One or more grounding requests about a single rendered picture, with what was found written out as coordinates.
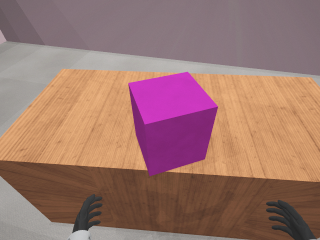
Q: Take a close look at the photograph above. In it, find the robot left forearm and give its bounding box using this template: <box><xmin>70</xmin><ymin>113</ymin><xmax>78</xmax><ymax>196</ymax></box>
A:
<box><xmin>67</xmin><ymin>230</ymin><xmax>92</xmax><ymax>240</ymax></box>

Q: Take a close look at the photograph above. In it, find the right robot hand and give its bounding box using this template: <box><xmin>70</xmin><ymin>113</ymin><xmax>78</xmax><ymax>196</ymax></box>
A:
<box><xmin>266</xmin><ymin>200</ymin><xmax>317</xmax><ymax>240</ymax></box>

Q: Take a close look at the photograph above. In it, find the carton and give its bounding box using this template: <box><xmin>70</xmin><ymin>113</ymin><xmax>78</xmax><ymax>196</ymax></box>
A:
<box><xmin>128</xmin><ymin>72</ymin><xmax>218</xmax><ymax>176</ymax></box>

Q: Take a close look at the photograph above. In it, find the pedestal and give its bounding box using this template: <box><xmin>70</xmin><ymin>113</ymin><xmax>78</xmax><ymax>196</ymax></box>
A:
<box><xmin>0</xmin><ymin>69</ymin><xmax>320</xmax><ymax>240</ymax></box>

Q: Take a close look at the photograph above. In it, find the left robot hand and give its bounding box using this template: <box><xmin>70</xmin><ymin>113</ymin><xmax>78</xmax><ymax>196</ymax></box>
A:
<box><xmin>72</xmin><ymin>194</ymin><xmax>103</xmax><ymax>233</ymax></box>

